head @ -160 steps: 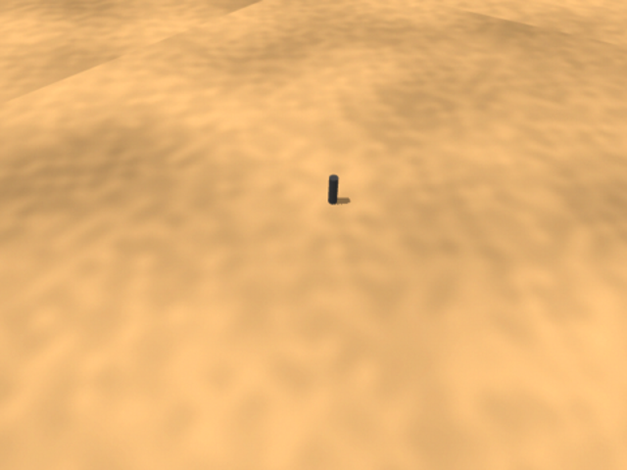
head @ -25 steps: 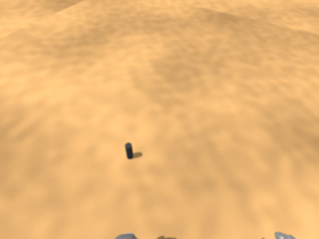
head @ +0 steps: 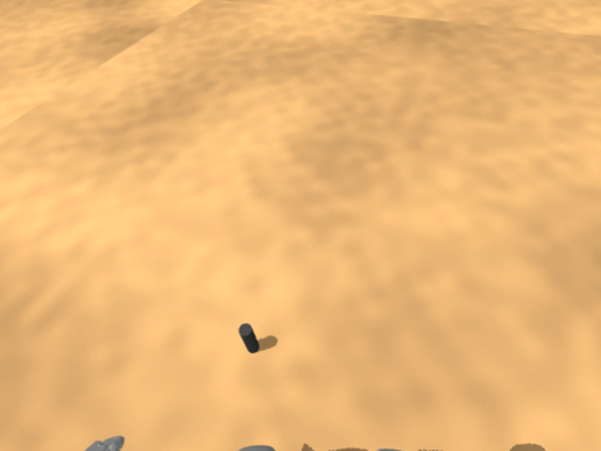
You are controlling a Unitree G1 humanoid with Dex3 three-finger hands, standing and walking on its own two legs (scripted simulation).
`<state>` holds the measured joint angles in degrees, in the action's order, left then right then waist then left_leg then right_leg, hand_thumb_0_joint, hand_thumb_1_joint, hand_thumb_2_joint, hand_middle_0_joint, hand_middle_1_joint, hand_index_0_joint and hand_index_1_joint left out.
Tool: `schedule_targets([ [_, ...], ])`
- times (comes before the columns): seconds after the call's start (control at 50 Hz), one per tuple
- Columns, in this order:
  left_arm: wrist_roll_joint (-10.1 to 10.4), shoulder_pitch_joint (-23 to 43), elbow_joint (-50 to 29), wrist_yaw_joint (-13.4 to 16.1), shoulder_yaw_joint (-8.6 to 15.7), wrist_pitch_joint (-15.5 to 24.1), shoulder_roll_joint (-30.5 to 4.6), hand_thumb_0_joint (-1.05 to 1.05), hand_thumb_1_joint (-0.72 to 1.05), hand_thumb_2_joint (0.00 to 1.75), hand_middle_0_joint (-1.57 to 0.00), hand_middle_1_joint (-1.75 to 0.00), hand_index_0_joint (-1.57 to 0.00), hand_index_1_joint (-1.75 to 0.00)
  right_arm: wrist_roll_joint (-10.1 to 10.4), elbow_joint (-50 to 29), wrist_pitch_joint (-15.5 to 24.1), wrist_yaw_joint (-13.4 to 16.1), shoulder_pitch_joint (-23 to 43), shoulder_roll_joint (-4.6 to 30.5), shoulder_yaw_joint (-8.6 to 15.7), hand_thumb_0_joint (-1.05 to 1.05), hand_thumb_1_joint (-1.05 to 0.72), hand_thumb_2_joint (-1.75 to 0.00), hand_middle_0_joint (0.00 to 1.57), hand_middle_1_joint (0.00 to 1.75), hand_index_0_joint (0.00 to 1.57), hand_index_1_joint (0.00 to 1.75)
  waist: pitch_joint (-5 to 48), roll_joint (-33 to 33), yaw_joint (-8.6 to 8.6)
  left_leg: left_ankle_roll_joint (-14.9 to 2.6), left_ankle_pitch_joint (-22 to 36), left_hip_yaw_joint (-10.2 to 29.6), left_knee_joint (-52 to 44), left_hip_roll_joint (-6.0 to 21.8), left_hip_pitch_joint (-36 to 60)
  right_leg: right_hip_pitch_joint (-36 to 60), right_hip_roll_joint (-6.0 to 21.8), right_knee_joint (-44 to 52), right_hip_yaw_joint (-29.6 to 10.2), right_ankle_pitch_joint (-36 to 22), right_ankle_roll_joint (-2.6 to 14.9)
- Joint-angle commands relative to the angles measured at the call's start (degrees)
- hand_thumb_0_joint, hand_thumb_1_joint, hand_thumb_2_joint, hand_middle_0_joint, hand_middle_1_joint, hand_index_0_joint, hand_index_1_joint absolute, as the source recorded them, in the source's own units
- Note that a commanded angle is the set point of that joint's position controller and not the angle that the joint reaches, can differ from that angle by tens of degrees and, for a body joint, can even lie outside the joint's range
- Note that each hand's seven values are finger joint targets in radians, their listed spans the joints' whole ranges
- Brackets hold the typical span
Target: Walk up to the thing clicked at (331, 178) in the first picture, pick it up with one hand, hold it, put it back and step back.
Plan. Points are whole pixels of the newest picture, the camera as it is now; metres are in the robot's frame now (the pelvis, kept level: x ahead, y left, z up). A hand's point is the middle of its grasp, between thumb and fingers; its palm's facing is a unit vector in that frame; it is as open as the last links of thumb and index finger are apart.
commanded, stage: walk up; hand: left
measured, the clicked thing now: (249, 338) +0.55 +0.25 -0.69
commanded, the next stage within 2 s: stand in 1.76 s
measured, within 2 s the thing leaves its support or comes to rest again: neither
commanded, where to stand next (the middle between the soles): +0.21 +0.03 m, yaw +0 degrees
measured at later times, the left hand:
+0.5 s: hand (124, 441) +0.17 +0.31 -0.16, palm faces -0.05 -0.93 -0.36, open 7.4 cm
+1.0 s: hand (154, 371) +0.27 +0.28 -0.13, palm faces -0.02 -0.94 -0.33, open 7.4 cm
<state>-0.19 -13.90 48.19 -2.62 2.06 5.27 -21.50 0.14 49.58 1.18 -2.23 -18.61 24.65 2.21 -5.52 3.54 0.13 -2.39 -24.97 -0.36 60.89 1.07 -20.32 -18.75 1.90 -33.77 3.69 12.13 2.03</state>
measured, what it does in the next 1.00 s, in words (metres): walks ahead: left foot, then right foot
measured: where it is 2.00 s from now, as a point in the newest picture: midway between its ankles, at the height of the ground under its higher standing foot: outside the picture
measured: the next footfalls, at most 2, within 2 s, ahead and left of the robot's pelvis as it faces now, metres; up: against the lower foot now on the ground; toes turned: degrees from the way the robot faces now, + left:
left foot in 0.28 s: +0.21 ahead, +0.16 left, +0.00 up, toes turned +2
right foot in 0.56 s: +0.20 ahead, -0.10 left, +0.00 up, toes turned -2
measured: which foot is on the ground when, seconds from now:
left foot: up 0.00-0.26, down 0.28-1.00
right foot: down 0.00-0.30, up 0.32-0.54, down 0.56-1.00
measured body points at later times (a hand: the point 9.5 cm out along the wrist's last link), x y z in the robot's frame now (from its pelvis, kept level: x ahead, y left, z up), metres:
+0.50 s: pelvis +0.12 +0.04 +0.00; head +0.15 +0.05 +0.45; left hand +0.17 +0.36 -0.13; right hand +0.21 -0.28 -0.11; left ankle +0.17 +0.16 -0.73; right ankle +0.15 -0.10 -0.71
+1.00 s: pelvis +0.15 +0.03 +0.01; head +0.16 +0.03 +0.46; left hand +0.27 +0.33 -0.11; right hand +0.24 -0.27 -0.12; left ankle +0.17 +0.16 -0.73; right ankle +0.17 -0.10 -0.73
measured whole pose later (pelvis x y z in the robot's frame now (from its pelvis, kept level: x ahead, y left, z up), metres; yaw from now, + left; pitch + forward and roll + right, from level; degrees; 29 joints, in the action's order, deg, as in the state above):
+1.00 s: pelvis +0.15 +0.03 +0.01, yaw +0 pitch -3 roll +0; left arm 0.2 -1.5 63.4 -0.6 -0.5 0.8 -20.0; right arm 0.3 65.1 0.7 -0.7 -3.6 20.7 -0.7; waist -4.0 0.0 0.1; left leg 1.0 -11.4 -2.2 24.5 2.0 -10.6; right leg -10.5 2.4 -25.3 1.1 12.3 -1.4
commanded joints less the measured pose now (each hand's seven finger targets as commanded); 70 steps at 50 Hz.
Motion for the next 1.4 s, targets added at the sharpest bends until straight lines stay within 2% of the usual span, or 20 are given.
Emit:
schedule_targets([
  [0.0, 0.11, -4.3, -3.41, 1.47, 5.26, 0.95, -17.05, 0.0, 0.9, 0.9, -0.2, -0.3, -0.2, -0.3, -0.49, -2.71, 1.65, -0.45, -4.94, 10.37, 3.54, 0.0, -0.9, -0.9, 0.2, 0.3, 0.2, 0.3, 2.97, -13.34, 0.55, 1.23, 4.95, 2.05, -3.97, 3.59, -10.22, 8.01, 12.69, 18.89, -15.12, 3.96, 10.13],
  [0.1, -0.62, -4.92, -4.61, 1.06, 5.62, 0.73, -17.73, 0.0, 0.9, 0.9, -0.2, -0.3, -0.2, -0.3, -1.57, -3.74, 1.71, -1.66, 0.03, 9.76, 4.12, 0.0, -0.9, -0.9, 0.2, 0.3, 0.2, 0.3, 1.83, -13.08, 1.92, 2.75, 8.86, -0.57, -17.12, 4.27, -6.97, 3.47, 12.49, 20.3, -12.38, 14.72, 10.74],
  [0.18, -0.44, -1.39, -5.01, 1.39, 4.42, -0.35, -17.17, 0.0, 0.9, 0.9, -0.2, -0.3, -0.2, -0.3, -1.27, -2.23, 2.6, -0.59, 0.12, 7.85, 3.75, 0.0, -0.9, -0.9, 0.2, 0.3, 0.2, 0.3, 3.45, -11.3, 0.08, 2.28, 15.69, -2.53, -25.75, 2.36, 3.89, -1.36, 12.2, 12.84, -8.62, 5.24, 9.19],
  [0.22, -0.14, -1.72, -4.62, 1.55, 2.81, -1.2, -14.33, 0.0, 0.9, 0.9, -0.2, -0.3, -0.2, -0.3, -1.43, -0.96, 3.25, 0.43, -1.57, 8.27, 3.81, 0.0, -0.9, -0.9, 0.2, 0.3, 0.2, 0.3, 5.54, -7.03, -1.48, 1.47, 15.49, -3.13, -30.26, -0.05, 12.35, -4.62, 9.44, 3.63, -5.74, -0.73, 6.54],
  [0.24, -0.08, -2.6, -4.51, 1.62, 1.86, -1.61, -12.11, 0.0, 0.9, 0.9, -0.2, -0.3, -0.2, -0.3, -1.66, -0.35, 3.55, 1.08, -4.53, 10.17, 4.29, 0.0, -0.9, -0.9, 0.2, 0.3, 0.2, 0.3, 6.96, -2.23, -2.7, 0.12, 11.08, 1.47, -34.42, 2.84, 15.31, -6.33, 7.49, -3.22, -4.33, 1.7, 4.36],
  [0.26, 0.22, -4.22, -4.98, 1.64, 0.88, -1.83, -8.7, 0.0, 0.9, 0.9, -0.2, -0.3, -0.2, -0.3, -1.98, -0.75, 3.88, 1.63, -5.89, 15.25, 5.24, 0.0, -0.9, -0.9, 0.2, 0.3, 0.2, 0.3, 8.12, 10.68, -2.58, -3.33, 10.82, 19.55, -41.69, 15.62, 17.02, -10.61, 1.49, -17.14, 0.19, 8.79, 0.29],
  [0.28, 0.42, -7.21, -2.98, 2.38, 1.74, -2.7, -11.74, 0.0, 0.9, 0.9, -0.2, -0.3, -0.2, -0.3, -1.06, -2.29, 3.81, 1.55, -3.5, 19.04, 5.77, 0.0, -0.9, -0.9, 0.2, 0.3, 0.2, 0.3, 6.18, 9.54, -1.65, -10.49, 6.49, 31.56, -45.59, 22.62, 15.37, -14.78, -1.75, -21.26, -2.04, 20.77, -0.31],
  [0.3, 0.08, -5.56, -1.34, 2.92, 2.58, -2.92, -15.23, 0.0, 0.9, 0.9, -0.2, -0.3, -0.2, -0.3, -0.64, -1.91, 3.38, 1.55, -2.37, 18.34, 6.12, 0.0, -0.9, -0.9, 0.2, 0.3, 0.2, 0.3, 3.75, 5.0, -1.71, -13.36, 5.99, 31.09, -44.36, 22.34, 11.74, -14.18, 0.46, -25.77, -5.03, 21.16, -0.08],
  [0.38, 0.39, -7.59, 1.9, 2.55, 2.48, -3.17, -13.89, 0.0, 0.9, 0.9, -0.2, -0.3, -0.2, -0.3, -0.75, -2.95, 3.04, 2.33, 3.43, 14.07, 4.11, 0.0, -0.9, -0.9, 0.2, 0.3, 0.2, 0.3, 5.18, 7.42, 0.71, -8.97, 19.61, 12.27, -39.14, 13.66, 8.02, -8.02, 2.73, -17.94, -5.44, 14.3, -0.16],
  [0.44, 0.15, -6.55, 3.65, 2.64, 2.32, -3.15, -11.77, 0.0, 0.9, 0.9, -0.2, -0.3, -0.2, -0.3, -0.86, -3.29, 2.46, 2.41, 6.21, 12.96, 3.32, 0.0, -0.9, -0.9, 0.2, 0.3, 0.2, 0.3, 7.56, 7.77, 0.59, -8.39, 26.09, 8.34, -35.41, 12.89, 4.51, -0.44, 1.25, -9.91, -2.42, 10.35, -0.82],
  [0.5, -0.19, -6.0, 5.55, 3.22, 2.38, -2.92, -11.34, 0.0, 0.9, 0.9, -0.2, -0.3, -0.2, -0.3, 0.0, -3.1, 1.36, 2.37, 9.43, 11.27, 2.24, 0.0, -0.9, -0.9, 0.2, 0.3, 0.2, 0.3, 8.36, 4.85, 2.1, -5.65, 22.39, 5.99, -29.83, 10.89, -0.17, 8.24, -0.79, 1.66, -0.94, 0.6, -0.36],
  [0.52, -0.53, -4.59, 5.43, 3.38, 2.71, -2.52, -12.59, 0.0, 0.9, 0.9, -0.2, -0.3, -0.2, -0.3, 0.39, -2.85, 1.12, 2.36, 9.18, 9.28, 1.28, 0.0, -0.9, -0.9, 0.2, 0.3, 0.2, 0.3, 8.57, 1.85, 2.16, -3.38, 20.17, 5.28, -28.0, 9.67, -2.27, 10.73, 0.9, 4.99, -3.79, -2.71, 0.28],
  [0.54, -1.09, -2.62, 5.01, 3.64, 3.05, -2.05, -15.08, 0.0, 0.9, 0.9, -0.2, -0.3, -0.2, -0.3, 0.86, -2.63, 0.98, 2.33, 8.4, 6.82, 0.51, 0.0, -0.9, -0.9, 0.2, 0.3, 0.2, 0.3, 8.4, -4.92, 1.37, -0.72, 15.72, 3.52, -23.52, 7.06, -4.64, 10.66, 8.04, 8.42, -13.82, -5.77, 2.68],
  [0.56, -0.48, 1.83, 4.47, 3.4, 3.12, -2.0, -18.47, 0.0, 0.9, 0.9, -0.2, -0.3, -0.2, -0.3, 1.06, -1.26, 0.47, 2.59, 8.24, 6.56, 0.68, 0.0, -0.9, -0.9, 0.2, 0.3, 0.2, 0.3, 6.92, -10.72, -0.62, 1.12, 3.57, 0.22, -20.7, 1.3, 0.67, 0.55, 15.42, 12.37, -23.12, -2.36, 7.63],
  [0.58, -0.36, 6.43, 3.72, 3.12, 2.54, -2.15, -17.8, 0.0, 0.9, 0.9, -0.2, -0.3, -0.2, -0.3, 0.86, 0.95, 0.21, 2.81, 7.56, 8.03, 1.22, 0.0, -0.9, -0.9, 0.2, 0.3, 0.2, 0.3, 5.2, -10.43, -1.87, 1.17, 1.26, 0.72, -21.52, 1.72, 6.5, -3.92, 15.15, 10.84, -21.45, -1.72, 8.73],
  [0.62, 0.04, 7.93, 4.79, 3.15, 1.26, -2.36, -14.4, 0.0, 0.9, 0.9, -0.2, -0.3, -0.2, -0.3, 0.82, 3.2, 0.8, 2.5, 8.56, 9.36, 1.12, 0.0, -0.9, -0.9, 0.2, 0.3, 0.2, 0.3, 6.33, -7.53, -1.97, 0.22, 11.85, 2.74, -29.16, 4.19, 8.58, -2.09, 9.01, 7.26, -12.12, -5.89, 2.97],
  [0.66, 0.27, 6.39, 6.4, 3.01, 0.76, -2.51, -12.92, 0.0, 0.9, 0.9, -0.2, -0.3, -0.2, -0.3, 0.69, 4.38, 1.34, 2.29, 11.54, 10.21, 0.77, 0.0, -0.9, -0.9, 0.2, 0.3, 0.2, 0.3, 7.86, -8.17, -0.14, -1.23, 17.78, 5.7, -31.28, 6.69, 8.62, 1.3, 5.45, 6.42, -8.99, -5.59, 0.61],
  [0.76, 0.69, 9.3, 9.16, 3.1, 0.66, -2.66, -12.58, 0.0, 0.9, 0.9, -0.2, -0.3, -0.2, -0.3, 0.62, 8.36, 1.19, 2.35, 13.23, 9.06, -0.04, 0.0, -0.9, -0.9, 0.2, 0.3, 0.2, 0.3, 9.66, -6.7, -0.24, 0.18, 23.05, 3.08, -33.85, 5.84, 10.33, 7.62, 6.51, 8.23, -8.7, -11.64, 0.63],
  [1.02, 0.39, 14.91, 14.04, 2.6, 0.2, -3.68, -10.93, 0.0, 0.9, 0.9, -0.2, -0.3, -0.2, -0.3, -0.14, 13.78, 1.11, 2.25, 17.91, 8.36, -0.54, 0.0, -0.9, -0.9, 0.2, 0.3, 0.2, 0.3, 8.38, -3.31, 0.19, 1.31, 19.74, 3.49, -43.69, 6.77, 11.83, 12.07, 5.94, 15.78, -7.28, -6.97, -0.89],
  [1.38, -0.07, 12.72, 16.21, 2.41, 0.24, -3.81, -10.28, 0.0, 0.9, 0.9, -0.2, -0.3, -0.2, -0.3, -0.28, 14.2, 0.95, 2.25, 18.15, 8.24, -0.12, 0.0, -0.9, -0.9, 0.2, 0.3, 0.2, 0.3, 7.3, -3.5, 0.15, 1.35, 16.65, 4.02, -46.1, 6.74, 13.41, 10.81, 5.61, 18.48, -6.85, -4.89, -1.66],
])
